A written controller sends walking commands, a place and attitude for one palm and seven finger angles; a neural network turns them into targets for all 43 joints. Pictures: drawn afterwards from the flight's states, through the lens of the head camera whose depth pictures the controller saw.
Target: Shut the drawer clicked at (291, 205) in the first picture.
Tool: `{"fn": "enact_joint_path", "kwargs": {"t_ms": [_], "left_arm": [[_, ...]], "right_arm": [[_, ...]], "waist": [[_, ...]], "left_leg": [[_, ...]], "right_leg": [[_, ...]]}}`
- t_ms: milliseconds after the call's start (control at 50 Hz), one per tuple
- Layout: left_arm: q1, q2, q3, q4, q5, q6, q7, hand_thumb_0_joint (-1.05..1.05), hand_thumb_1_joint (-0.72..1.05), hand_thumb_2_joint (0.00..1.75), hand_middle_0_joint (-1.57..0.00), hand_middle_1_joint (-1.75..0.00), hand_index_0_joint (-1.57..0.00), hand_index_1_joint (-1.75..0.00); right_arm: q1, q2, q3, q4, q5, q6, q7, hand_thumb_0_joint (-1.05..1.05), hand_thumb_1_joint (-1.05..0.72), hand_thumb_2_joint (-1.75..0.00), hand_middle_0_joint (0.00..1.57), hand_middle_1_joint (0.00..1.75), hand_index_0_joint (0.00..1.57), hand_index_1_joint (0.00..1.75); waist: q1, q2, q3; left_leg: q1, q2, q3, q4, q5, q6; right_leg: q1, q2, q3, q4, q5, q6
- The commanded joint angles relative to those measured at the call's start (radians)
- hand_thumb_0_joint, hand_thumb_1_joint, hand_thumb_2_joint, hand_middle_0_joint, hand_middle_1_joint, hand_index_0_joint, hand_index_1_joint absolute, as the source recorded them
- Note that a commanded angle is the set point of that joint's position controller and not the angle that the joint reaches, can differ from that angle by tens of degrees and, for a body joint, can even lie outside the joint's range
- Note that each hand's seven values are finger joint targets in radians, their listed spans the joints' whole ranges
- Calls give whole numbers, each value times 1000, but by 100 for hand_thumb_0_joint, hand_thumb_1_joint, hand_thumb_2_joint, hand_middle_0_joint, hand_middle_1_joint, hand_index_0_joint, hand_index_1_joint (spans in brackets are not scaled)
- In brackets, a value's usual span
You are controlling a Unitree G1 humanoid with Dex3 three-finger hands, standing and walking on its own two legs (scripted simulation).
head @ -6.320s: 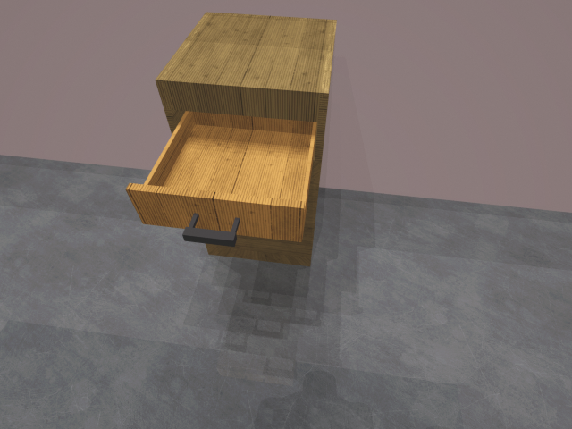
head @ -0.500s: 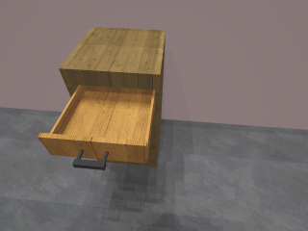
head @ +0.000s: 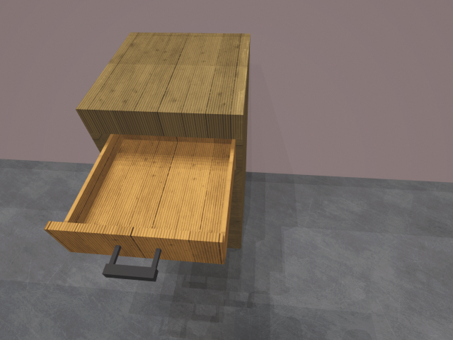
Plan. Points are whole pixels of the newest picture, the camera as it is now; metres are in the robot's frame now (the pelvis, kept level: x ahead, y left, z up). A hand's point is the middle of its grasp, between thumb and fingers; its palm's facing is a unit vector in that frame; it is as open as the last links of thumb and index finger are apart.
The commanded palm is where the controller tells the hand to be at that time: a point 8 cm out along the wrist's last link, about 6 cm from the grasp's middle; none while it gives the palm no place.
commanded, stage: come to a stop and stand still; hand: left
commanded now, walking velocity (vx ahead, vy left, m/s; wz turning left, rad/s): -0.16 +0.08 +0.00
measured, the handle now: (134, 262) +0.29 +0.22 -0.11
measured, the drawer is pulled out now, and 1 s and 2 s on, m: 0.30 0.30 0.30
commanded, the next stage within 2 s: look again from close up in 0.68 s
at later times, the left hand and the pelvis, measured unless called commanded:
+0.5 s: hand out of the picture -0.01 +0.24 -0.17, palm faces +0.03 -0.97 -0.25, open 7.3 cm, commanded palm none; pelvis -0.02 +0.05 +0.00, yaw +0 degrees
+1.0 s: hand out of the picture +0.00 +0.19 -0.16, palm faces +0.02 -0.98 -0.21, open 7.3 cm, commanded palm none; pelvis +0.01 +0.03 +0.01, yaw +0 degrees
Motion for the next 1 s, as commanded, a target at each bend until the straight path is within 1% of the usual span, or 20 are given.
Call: {"fn": "enact_joint_path", "kwargs": {"t_ms": [0, 60, 100, 140, 160, 180, 200, 220, 240, 260, 280, 300, 320, 360, 400, 440, 460, 560, 780, 980], "left_arm": [[150, 140, 26, 6, 6, 2, 22, 0, 90, 90, -20, -30, -20, -30], [51, 144, 36, -33, 12, 20, 20, 0, 90, 90, -20, -30, -20, -30], [29, 158, 46, -45, 10, 30, 11, 0, 90, 90, -20, -30, -20, -30], [17, 140, 48, -58, 5, 45, 3, 0, 90, 90, -20, -30, -20, -30], [26, 111, 41, -67, 4, 52, -3, 0, 90, 90, -20, -30, -20, -30], [32, 68, 35, -86, -1, 60, -5, 0, 90, 90, -20, -30, -20, -30], [16, 56, 34, -80, 7, 65, -3, 0, 90, 90, -20, -30, -20, -30], [41, 56, 31, -66, 12, 67, -5, 0, 90, 90, -20, -30, -20, -30], [212, 103, 3, -4, -13, 42, 23, 0, 90, 90, -20, -30, -20, -30], [230, 139, 6, -7, 10, 10, 14, 0, 90, 90, -20, -30, -20, -30], [138, 189, 6, -44, 7, -2, 11, 0, 90, 90, -20, -30, -20, -30], [65, 197, 3, -74, 6, 7, 3, 0, 90, 90, -20, -30, -20, -30], [42, 185, 1, -89, 6, 18, 1, 0, 90, 90, -20, -30, -20, -30], [65, 147, -6, -89, 6, 40, -3, 0, 90, 90, -20, -30, -20, -30], [132, 112, -17, -66, 9, 42, -6, 0, 90, 90, -20, -30, -20, -30], [158, 107, -20, -62, 9, 33, -8, 0, 90, 90, -20, -30, -20, -30], [158, 116, -20, -60, 9, 33, -9, 0, 90, 90, -20, -30, -20, -30], [190, 113, -21, -47, 10, 22, -9, 0, 90, 90, -20, -30, -20, -30], [204, 92, -24, 15, 0, 3, -3, 0, 90, 90, -20, -30, -20, -30], [189, 80, -25, 56, -4, -1, 1, 0, 90, 90, -20, -30, -20, -30]], "right_arm": [[27, -56, -38, -63, -2, 25, -5, 0, -90, -90, 20, 30, 20, 30], [45, -45, -45, -57, -2, 31, 7, 0, -90, -90, 20, 30, 20, 30], [66, -40, -47, -56, -7, 33, 13, 0, -90, -90, 20, 30, 20, 30], [79, -60, -50, -62, -11, 29, 17, 0, -90, -90, 20, 30, 20, 30], [70, -99, -54, -74, -15, 18, 18, 0, -90, -90, 20, 30, 20, 30], [11, -154, -59, -111, -22, 13, 17, 0, -90, -90, 20, 30, 20, 30], [-65, -165, -61, -134, -27, 6, 15, 0, -90, -90, 20, 30, 20, 30], [-127, -161, -52, -153, -27, 3, 12, 0, -90, -90, 20, 30, 20, 30], [-291, -235, -68, -233, -5, -8, 13, 0, -90, -90, 20, 30, 20, 30], [-287, -201, -43, -263, -6, -9, 24, 0, -90, -90, 20, 30, 20, 30], [-94, -106, -36, -263, -6, -5, 24, 0, -90, -90, 20, 30, 20, 30], [-47, -112, -36, -243, -7, 2, 25, 0, -90, -90, 20, 30, 20, 30], [-54, -129, -38, -233, -11, 2, 31, 0, -90, -90, 20, 30, 20, 30], [-108, -186, -42, -252, -19, -3, 33, 0, -90, -90, 20, 30, 20, 30], [-151, -207, -40, -272, -16, 2, 32, 0, -90, -90, 20, 30, 20, 30], [-138, -207, -38, -272, -16, 1, 35, 0, -90, -90, 20, 30, 20, 30], [-128, -205, -37, -264, -16, -1, 36, 0, -90, -90, 20, 30, 20, 30], [-103, -208, -35, -236, -13, -1, 40, 0, -90, -90, 20, 30, 20, 30], [-52, -171, -15, -139, -7, -18, 30, 0, -90, -90, 20, 30, 20, 30], [-40, -135, -3, -76, -7, -14, 23, 0, -90, -90, 20, 30, 20, 30]], "waist": [[34, -229, -76], [-2, -148, -84], [-13, -177, -74], [-20, -144, -41], [-12, -16, -34], [10, 141, 21], [19, 189, 78], [46, 153, 79], [119, 77, -12], [111, -26, -65], [-12, -207, -196], [-29, -159, -157], [-28, -55, -107], [7, 130, 13], [40, 41, 69], [35, -23, 58], [30, 29, 60], [25, -37, 39], [22, -53, -1], [26, -48, 35]], "left_leg": [[-224, 102, -78, 328, -204, -47], [-165, 109, -30, 196, -90, -58], [-89, 96, 19, 79, 57, -66], [-6, 104, 23, -103, 189, -58], [-27, 175, -79, -196, 197, -29], [-165, 301, -212, -317, 176, 27], [-315, 360, -273, -402, 160, 74], [-362, 352, -255, -410, 191, 95], [-287, 297, -51, -34, 447, 29], [-197, 163, -20, 54, 436, -23], [-153, 108, -7, 17, 119, -55], [-80, 86, -7, -92, 70, -60], [-56, 107, -31, -146, 136, -46], [-180, 221, -164, -271, 123, 0], [-283, 226, -171, -318, -31, 21], [-255, 197, -163, -319, -59, 14], [-243, 193, -164, -343, -75, 11], [-191, 189, -158, -345, -44, 12], [-86, 168, -88, -272, 241, 4], [-87, 163, -60, -255, 246, -4]], "right_leg": [[175, -361, 315, -184, 827, -244], [102, -292, 228, -190, 604, -196], [13, -247, 204, -199, 340, -141], [-77, -173, 168, -155, 99, -72], [-107, -94, 128, -89, -44, -28], [-80, -10, 57, -13, -145, 24], [10, 11, 32, 116, -167, 34], [54, 0, 72, 200, -185, 26], [100, -97, 174, 62, -52, -19], [116, -105, 153, -108, 371, -19], [149, -240, 304, -116, 453, -80], [69, -228, 231, -128, 244, -91], [1, -150, 202, -96, 33, -56], [-15, -26, 83, -46, -145, 9], [51, -15, 69, -51, -105, 15], [53, -23, 102, -98, -77, 8], [42, -20, 107, -103, -87, 5], [40, -29, 113, -135, -62, 11], [82, -61, 140, -163, 83, 10], [94, -67, 153, -179, 108, -1]]}}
